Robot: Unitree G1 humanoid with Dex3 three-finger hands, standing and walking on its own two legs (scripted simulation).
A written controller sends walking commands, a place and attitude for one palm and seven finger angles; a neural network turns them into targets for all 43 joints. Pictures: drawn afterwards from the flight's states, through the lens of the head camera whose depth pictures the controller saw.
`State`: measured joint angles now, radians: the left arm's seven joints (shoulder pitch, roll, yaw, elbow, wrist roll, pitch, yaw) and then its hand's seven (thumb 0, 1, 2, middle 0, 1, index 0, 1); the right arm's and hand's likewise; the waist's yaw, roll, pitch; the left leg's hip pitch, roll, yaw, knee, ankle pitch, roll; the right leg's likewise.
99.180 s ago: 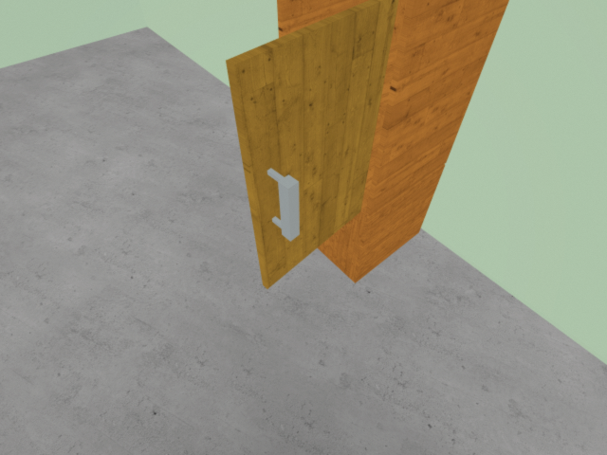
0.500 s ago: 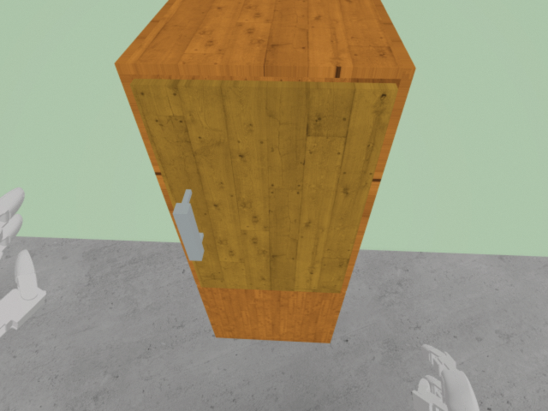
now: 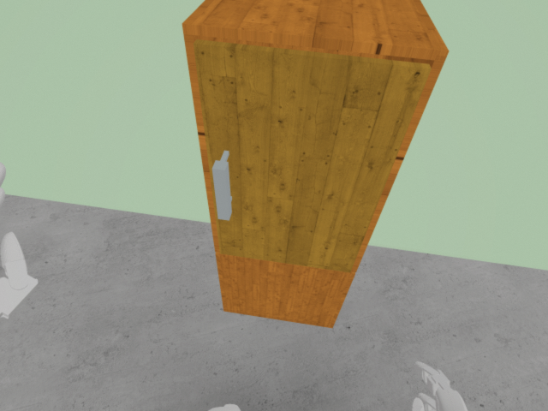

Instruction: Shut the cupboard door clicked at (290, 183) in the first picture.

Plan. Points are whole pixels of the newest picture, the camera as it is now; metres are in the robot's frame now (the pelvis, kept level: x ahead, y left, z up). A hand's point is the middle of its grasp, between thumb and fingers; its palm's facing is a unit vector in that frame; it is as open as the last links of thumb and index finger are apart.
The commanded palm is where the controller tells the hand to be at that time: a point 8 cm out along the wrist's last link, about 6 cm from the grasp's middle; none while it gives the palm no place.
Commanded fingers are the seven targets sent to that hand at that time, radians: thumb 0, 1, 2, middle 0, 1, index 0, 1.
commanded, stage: step back with the hand held close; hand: left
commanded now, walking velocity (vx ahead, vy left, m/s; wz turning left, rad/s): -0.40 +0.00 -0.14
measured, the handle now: (225, 185) +0.56 +0.14 -0.02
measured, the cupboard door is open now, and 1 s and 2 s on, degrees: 0 0 0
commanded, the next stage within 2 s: stop stepping back and stand still in 0.32 s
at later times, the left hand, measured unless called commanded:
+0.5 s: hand (6, 364) +0.13 +0.24 +0.18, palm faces +0.26 -0.86 -0.43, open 7.4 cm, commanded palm +0.05 +0.30 +0.19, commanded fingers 0.00 0.90 0.90 -0.20 -0.30 -0.20 -0.30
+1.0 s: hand out of the picture +0.10 +0.27 +0.18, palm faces +0.20 -0.91 -0.38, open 7.4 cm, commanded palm +0.03 +0.34 +0.19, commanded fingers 0.00 0.90 0.90 -0.20 -0.30 -0.20 -0.30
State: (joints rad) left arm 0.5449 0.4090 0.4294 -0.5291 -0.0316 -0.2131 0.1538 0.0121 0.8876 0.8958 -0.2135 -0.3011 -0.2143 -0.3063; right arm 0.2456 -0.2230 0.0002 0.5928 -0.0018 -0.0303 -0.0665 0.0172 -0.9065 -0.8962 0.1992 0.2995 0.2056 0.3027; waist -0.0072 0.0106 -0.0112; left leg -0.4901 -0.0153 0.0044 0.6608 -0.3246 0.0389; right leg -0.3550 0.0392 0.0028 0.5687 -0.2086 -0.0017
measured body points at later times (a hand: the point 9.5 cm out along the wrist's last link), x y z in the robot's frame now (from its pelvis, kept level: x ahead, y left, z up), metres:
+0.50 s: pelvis -0.13 +0.02 +0.00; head -0.07 +0.05 +0.44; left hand +0.11 +0.29 +0.20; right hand +0.05 -0.21 -0.07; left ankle +0.06 +0.10 -0.72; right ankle -0.26 -0.10 -0.73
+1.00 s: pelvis -0.16 +0.06 +0.01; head -0.13 +0.11 +0.46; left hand +0.08 +0.32 +0.20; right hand -0.05 -0.17 -0.06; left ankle -0.01 +0.12 -0.72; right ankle -0.21 -0.03 -0.70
